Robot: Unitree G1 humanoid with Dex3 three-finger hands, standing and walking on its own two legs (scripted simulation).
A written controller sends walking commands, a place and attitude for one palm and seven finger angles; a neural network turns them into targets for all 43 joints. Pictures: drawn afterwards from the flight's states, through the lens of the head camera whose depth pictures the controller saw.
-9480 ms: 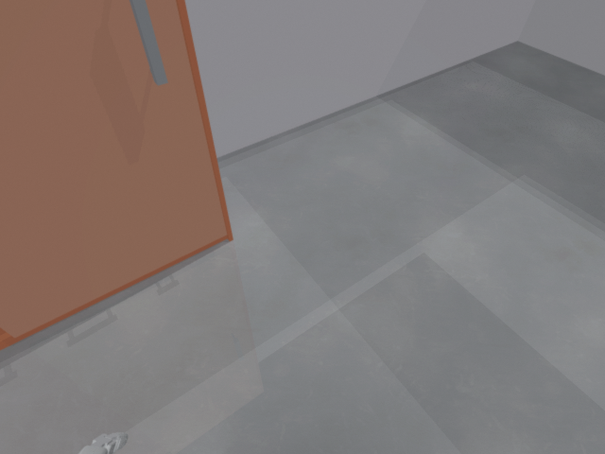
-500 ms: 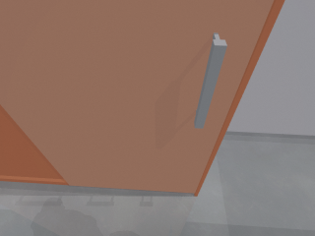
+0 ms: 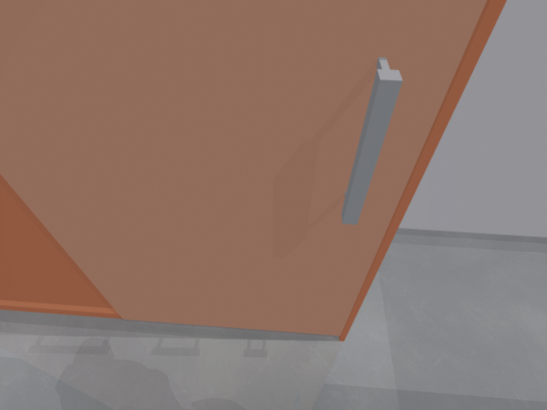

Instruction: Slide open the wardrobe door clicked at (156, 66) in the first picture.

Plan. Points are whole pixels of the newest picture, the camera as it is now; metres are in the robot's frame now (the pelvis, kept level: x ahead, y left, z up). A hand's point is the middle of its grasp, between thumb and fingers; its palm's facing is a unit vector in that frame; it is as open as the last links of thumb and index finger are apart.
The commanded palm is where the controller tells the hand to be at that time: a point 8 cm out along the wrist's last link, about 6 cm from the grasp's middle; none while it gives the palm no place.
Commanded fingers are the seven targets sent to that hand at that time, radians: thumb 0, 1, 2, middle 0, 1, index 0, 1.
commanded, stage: look again from close up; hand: right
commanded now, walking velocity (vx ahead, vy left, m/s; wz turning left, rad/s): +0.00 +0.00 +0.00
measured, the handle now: (363, 151) +0.47 -0.11 +0.14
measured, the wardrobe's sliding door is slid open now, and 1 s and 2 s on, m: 0.00 0.00 0.00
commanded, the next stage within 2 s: raise the hand with hooked fingers in 0.18 s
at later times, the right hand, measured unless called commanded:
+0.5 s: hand (411, 376) +0.19 -0.17 -0.02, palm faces +0.23 +0.96 -0.15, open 7.6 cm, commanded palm +0.11 -0.22 -0.04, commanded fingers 0.00 -0.62 -0.78 0.22 0.48 0.22 0.48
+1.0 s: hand (432, 373) +0.18 -0.19 +0.02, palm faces +0.03 +1.00 -0.08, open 10.4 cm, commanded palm +0.14 -0.24 +0.04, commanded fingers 0.00 -0.04 -0.53 0.26 0.86 0.26 0.86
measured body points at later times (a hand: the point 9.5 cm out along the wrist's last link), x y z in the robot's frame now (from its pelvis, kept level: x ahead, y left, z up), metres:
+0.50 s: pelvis +0.00 +0.01 -0.02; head -0.01 +0.03 +0.43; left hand +0.10 +0.27 -0.13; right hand +0.17 -0.22 +0.00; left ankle +0.00 +0.13 -0.74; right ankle -0.01 -0.07 -0.74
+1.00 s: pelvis -0.01 +0.05 -0.04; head +0.03 +0.05 +0.40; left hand +0.20 +0.25 -0.12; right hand +0.17 -0.24 +0.03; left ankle +0.00 +0.13 -0.74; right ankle -0.01 -0.07 -0.74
